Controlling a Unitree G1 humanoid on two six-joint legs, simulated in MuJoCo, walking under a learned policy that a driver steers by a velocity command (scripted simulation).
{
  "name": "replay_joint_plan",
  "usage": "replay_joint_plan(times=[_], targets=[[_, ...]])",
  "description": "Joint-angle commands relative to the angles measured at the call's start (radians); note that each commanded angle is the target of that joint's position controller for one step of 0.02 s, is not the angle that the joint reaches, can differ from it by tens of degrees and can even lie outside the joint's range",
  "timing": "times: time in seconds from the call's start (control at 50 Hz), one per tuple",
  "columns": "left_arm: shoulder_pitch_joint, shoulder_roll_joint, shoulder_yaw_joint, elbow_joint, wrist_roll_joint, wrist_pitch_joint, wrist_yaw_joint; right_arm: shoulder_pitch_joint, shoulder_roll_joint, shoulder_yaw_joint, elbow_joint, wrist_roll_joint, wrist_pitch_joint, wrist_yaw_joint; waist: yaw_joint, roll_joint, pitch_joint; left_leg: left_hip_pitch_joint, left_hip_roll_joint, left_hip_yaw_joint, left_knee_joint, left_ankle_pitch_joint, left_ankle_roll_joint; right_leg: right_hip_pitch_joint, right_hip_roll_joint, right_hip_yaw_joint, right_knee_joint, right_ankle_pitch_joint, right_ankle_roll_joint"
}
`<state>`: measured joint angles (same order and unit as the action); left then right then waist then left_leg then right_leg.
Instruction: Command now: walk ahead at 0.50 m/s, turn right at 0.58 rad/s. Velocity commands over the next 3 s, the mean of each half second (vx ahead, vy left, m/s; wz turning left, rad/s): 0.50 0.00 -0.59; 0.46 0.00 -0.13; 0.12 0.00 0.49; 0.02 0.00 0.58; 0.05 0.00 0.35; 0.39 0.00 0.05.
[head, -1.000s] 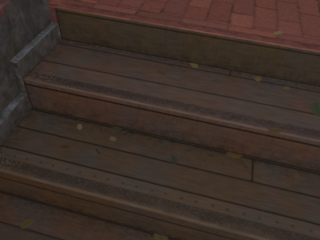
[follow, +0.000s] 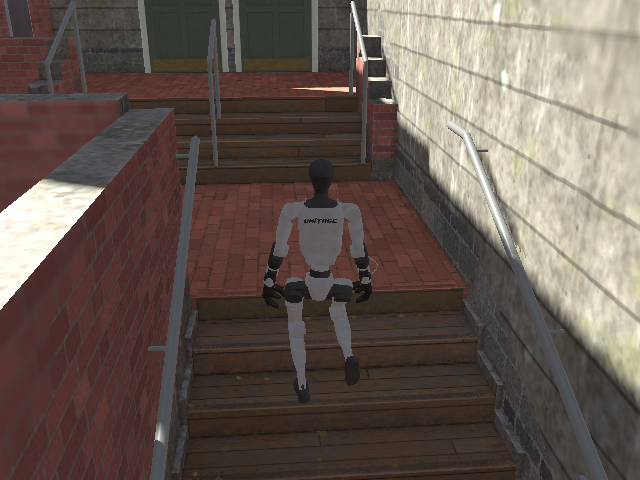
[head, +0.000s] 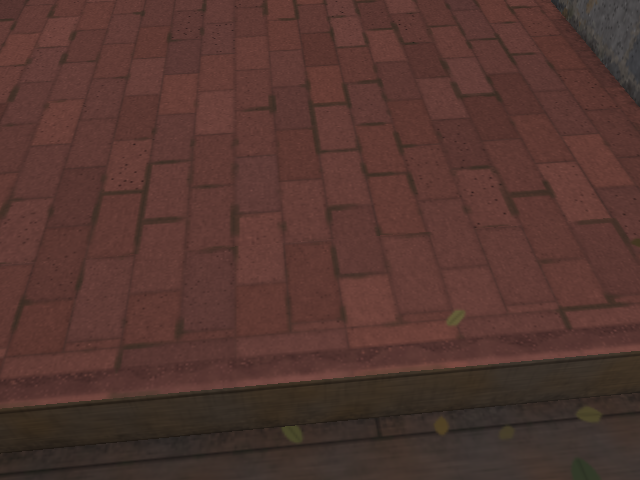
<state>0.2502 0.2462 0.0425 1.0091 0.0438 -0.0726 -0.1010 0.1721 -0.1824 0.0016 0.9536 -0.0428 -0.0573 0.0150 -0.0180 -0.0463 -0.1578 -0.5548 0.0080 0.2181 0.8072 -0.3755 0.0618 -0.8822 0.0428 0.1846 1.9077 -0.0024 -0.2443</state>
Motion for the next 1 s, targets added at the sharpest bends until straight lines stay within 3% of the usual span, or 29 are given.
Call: replay_joint_plan(times=[0.02, 0.08, 0.1, 0.16, 0.22, 0.28, 0.32, 0.36, 0.38, 0.4, 0.42, 0.44, 0.46, 0.52, 0.56, 0.6, 0.64, 0.68, 0.72, 0.76, 0.78, 0.82, 0.84, 0.86, 0.88, 0.9, 0.92, 0.94, 1.0], targets=[[-0.025, -0.179, -0.059, -0.074, -0.013, 0.019, -0.017, 0.054, 0.161, 0.042, 0.077, -0.021, -0.027, 0.003, 0.101, 0.034, 0.057, 0.228, 0.193, -0.229, -0.426, 0.318, 0.113, -0.352, -0.087, -0.006, 0.153, -0.05, -0.073], [-0.103, -0.094, -0.053, -0.086, -0.032, 0.009, -0.034, 0.035, 0.108, 0.042, 0.064, -0.055, -0.049, 0.007, 0.107, 0.045, 0.053, 0.111, 0.135, -0.053, -0.527, 0.285, 0.099, -0.266, -0.112, -0.106, -0.015, 0.031, -0.034], [-0.148, -0.094, -0.061, -0.085, -0.04, 0.011, -0.045, 0.164, 0.08, 0.039, 0.111, -0.07, -0.039, 0.006, 0.051, 0.138, 0.062, 0.188, 0.162, -0.078, -0.547, 0.327, 0.133, -0.348, -0.098, -0.153, 0.186, -0.047, -0.03], [-0.317, -0.106, -0.095, -0.17, -0.05, 0.008, -0.001, 0.36, 0.048, 0.05, 0.209, -0.114, -0.023, 0.009, -0.004, 0.087, 0.142, 0.541, 0.281, -0.165, -0.57, 0.384, 0.157, -0.742, -0.083, -0.047, 0.229, -0.166, -0.073], [-0.474, -0.058, -0.099, -0.257, -0.053, 0.024, 0.023, 0.42, 0.051, 0.068, 0.237, -0.138, -0.025, 0.028, -0.029, 0.05, 0.127, 0.602, 0.273, -0.092, -0.649, 0.376, 0.123, -0.711, -0.122, -0.128, -0.088, -0.043, -0.064], [-0.636, -0.085, -0.107, -0.332, -0.031, 0.1, 0.006, 0.401, 0.008, 0.068, 0.223, -0.083, -0.033, 0.067, -0.011, 0.107, 0.147, 0.36, 0.283, 0.043, -0.805, 0.642, 0.114, -0.305, -0.142, -0.318, -0.35, -0.19, -0.014], [-0.548, -0.069, -0.088, -0.329, -0.054, 0.105, -0.013, 0.409, -0.129, 0.043, 0.198, -0.05, -0.082, 0.061, 0.074, 0.168, 0.117, 0.355, 0.306, 0.115, -0.663, 1.538, 0.094, -0.012, -0.033, -0.403, -0.414, -0.248, 0.04], [-0.38, -0.044, -0.069, -0.28, -0.049, 0.083, -0.012, 0.41, -0.24, 0.004, 0.182, -0.018, -0.094, 0.048, 0.131, 0.253, 0.121, 0.604, 0.352, 0.085, -0.517, 1.799, 0.083, 0.077, 0.063, -0.409, -0.732, -0.359, 0.059], [-0.249, -0.01, -0.047, -0.239, -0.048, 0.072, 0.004, 0.367, -0.273, -0.012, 0.17, -0.033, -0.087, 0.054, 0.164, 0.291, 0.087, 0.617, 0.352, 0.088, -0.399, 1.883, 0.076, 0.231, 0.09, -0.382, -0.819, -0.31, 0.051], [-0.048, 0.063, -0.019, -0.182, -0.05, 0.067, 0.03, 0.392, -0.221, -0.016, 0.14, -0.083, -0.092, 0.054, 0.174, 0.214, -0.106, 0.333, 0.293, 0.039, -0.142, 1.768, 0.022, 0.694, 0.059, -0.195, -0.747, 0.038, -0.021], [0.16, 0.104, 0.002, -0.122, -0.037, 0.074, 0.05, 0.399, -0.179, -0.005, 0.121, -0.1, -0.089, 0.089, 0.225, 0.096, -0.22, 0.033, 0.179, -0.046, 0.135, 1.203, 0.01, 1.025, -0.004, 0.12, -1.037, -0.116, -0.08], [0.327, 0.145, 0.013, -0.046, 0.009, 0.085, 0.05, 0.31, -0.106, -0.014, 0.107, -0.045, -0.064, 0.125, 0.246, -0.036, -0.219, -0.135, -0.03, -0.191, 0.621, 0.275, -0.013, 1.006, -0.155, 0.532, -1.388, -0.232, -0.16], [0.323, 0.184, 0.051, -0.007, 0.027, 0.051, 0.071, 0.273, -0.04, -0.006, 0.074, -0.012, -0.052, 0.123, 0.222, 0.005, -0.069, -0.308, -0.042, -0.411, 0.937, 0.335, 0.016, 0.854, -0.195, 0.597, -1.453, -0.368, -0.123], [0.093, -0.038, -0.014, 0.03, -0.002, -0.005, 0.063, 0.076, 0.03, 0.012, -0.034, -0.039, -0.056, 0.072, 0.056, 0.027, 0.053, -0.488, -0.054, -0.458, 1.241, 0.309, 0.084, 0.539, -0.157, 0.457, -1.431, -0.368, -0.133], [-0.039, -0.118, -0.048, 0.027, 0.025, -0.005, 0.04, 0.047, 0.021, 0.022, -0.079, -0.027, -0.023, 0.054, -0.036, 0.1, 0.062, -0.529, -0.011, -0.407, 1.234, 0.288, 0.113, 0.412, -0.142, 0.31, -1.485, -0.267, -0.097], [-0.052, -0.089, -0.048, 0.034, 0.002, -0.032, 0.034, 0.072, -0.015, 0.016, -0.076, -0.026, 0.002, 0.052, -0.079, 0.018, 0.109, -0.565, 0.021, -0.331, 1.239, 0.152, 0.105, 0.332, -0.107, 0.143, -1.514, -0.244, -0.048], [0.158, -0.09, -0.059, 0.113, 0.052, -0.03, 0.051, -0.031, 0.002, 0.036, -0.12, -0.001, -0.006, 0.051, -0.007, -0.034, 0.124, -0.752, -0.005, -0.31, 1.543, 0.001, 0.132, 0.399, -0.134, 0.176, -1.526, -0.251, -0.039], [0.218, -0.086, -0.069, 0.139, 0.098, -0.033, 0.054, -0.178, -0.003, 0.048, -0.2, -0.008, -0.016, 0.033, 0.016, 0.074, 0.122, -0.813, 0.039, -0.332, 1.359, 0.049, 0.163, 0.457, -0.126, 0.142, -1.516, -0.291, 0.031], [0.248, -0.008, -0.061, 0.131, 0.088, -0.042, 0.041, -0.351, -0.05, 0.046, -0.31, 0.009, -0.007, 0.024, 0.049, 0.041, 0.115, -0.633, 0.111, -0.296, 0.957, 0.17, 0.113, 0.354, -0.096, 0.082, -1.596, -0.297, 0.062], [0.126, 0.046, -0.057, 0.04, 0.016, -0.045, 0.014, -0.402, -0.018, 0.063, -0.342, 0.012, 0.029, 0.046, 0.017, -0.021, 0.154, -0.113, 0.085, -0.163, 0.715, 0.045, 0.028, 0.01, -0.151, 0.046, -1.812, -0.267, 0.017], [0.154, 0.098, -0.047, 0.03, -0.024, -0.059, 0.007, -0.361, -0.013, 0.059, -0.333, -0.001, 0.04, 0.066, -0.007, -0.081, 0.148, -0.076, 0.018, -0.06, 0.719, 0.009, -0.003, 0.104, -0.202, 0.037, -1.795, 0.066, -0.03], [0.199, 0.174, -0.021, 0.023, -0.037, -0.081, 0.014, -0.252, -0.067, 0.039, -0.283, -0.008, 0.044, 0.072, -0.018, -0.088, 0.113, -0.232, -0.031, -0.034, 0.439, -0.012, 0.014, 0.627, -0.277, -0.002, -1.656, 0.745, -0.011], [0.217, 0.203, -0.002, 0.024, -0.034, -0.08, 0.011, -0.183, -0.109, 0.022, -0.273, 0.007, 0.026, 0.067, -0.018, -0.116, 0.039, -0.201, -0.071, -0.051, 0.315, -0.031, 0.041, 0.823, -0.275, -0.045, -1.552, 1.025, 0.007], [0.286, 0.133, -0.003, 0.028, 0.006, -0.075, 0.004, -0.032, -0.188, -0.007, -0.216, 0.008, 0.002, 0.07, -0.006, -0.035, -0.11, 0.087, -0.047, -0.198, 0.326, 0.337, 0.137, 0.759, -0.198, -0.111, -1.303, 1.093, 0.079], [0.389, 0.012, -0.025, 0.02, 0.039, -0.069, 0.003, 0.169, -0.215, -0.013, -0.156, 0.006, -0.008, 0.072, -0.032, 0.209, -0.368, 0.543, 0.076, -0.648, 0.079, 0.277, 0.299, 0.416, -0.069, -0.042, -1.054, 0.583, 0.132], [0.235, 0.002, -0.01, -0.017, 0.017, -0.037, -0.003, 0.421, -0.26, -0.037, -0.083, -0.024, 0.004, 0.047, -0.161, 0.369, -0.296, 0.686, 0.181, -1.121, -0.289, 0.083, 0.356, 0.111, 0.133, 0.052, -0.687, -0.247, 0.182], [0.093, -0.002, 0.003, -0.065, -0.002, -0.038, 0.005, 0.438, -0.255, -0.036, -0.053, -0.025, -0.035, 0.029, -0.159, 0.367, -0.065, 0.551, 0.184, -1.168, -0.367, -0.143, 0.265, -0.131, 0.132, 0.135, -0.336, -0.191, 0.167], [0.05, -0.012, -0.003, -0.062, -0.01, -0.042, 0.027, 0.299, -0.213, -0.033, -0.047, -0.019, -0.051, 0.019, -0.095, 0.217, 0.027, 0.376, 0.168, -1.058, -0.327, -0.134, 0.229, -0.16, 0.08, 0.134, -0.279, -0.098, 0.162], [-0.02, -0.031, -0.04, -0.142, 0.015, -0.021, 0.064, -0.004, -0.037, 0.0, -0.027, 0.01, -0.039, 0.003, 0.106, -0.004, -0.019, 0.085, 0.142, -0.786, -0.272, 0.389, 0.152, -0.048, -0.029, 0.029, -0.171, -0.134, 0.168]])
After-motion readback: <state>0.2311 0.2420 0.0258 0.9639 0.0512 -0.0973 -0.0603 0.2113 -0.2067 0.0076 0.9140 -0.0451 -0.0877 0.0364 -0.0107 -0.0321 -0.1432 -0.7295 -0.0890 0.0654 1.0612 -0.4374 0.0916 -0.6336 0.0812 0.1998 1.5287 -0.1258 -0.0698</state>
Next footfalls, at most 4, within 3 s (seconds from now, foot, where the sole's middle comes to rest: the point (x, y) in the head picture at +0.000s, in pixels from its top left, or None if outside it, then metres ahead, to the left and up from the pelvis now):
0.38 right None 0.39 -0.15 -0.58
0.84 left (345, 315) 0.73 -0.03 -0.43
1.44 right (447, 256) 0.87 -0.24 -0.43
1.86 left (315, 301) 0.77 0.03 -0.43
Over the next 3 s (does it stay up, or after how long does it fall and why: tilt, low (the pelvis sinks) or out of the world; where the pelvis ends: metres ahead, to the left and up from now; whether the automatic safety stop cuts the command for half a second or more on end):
stays up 0.87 0.01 0.34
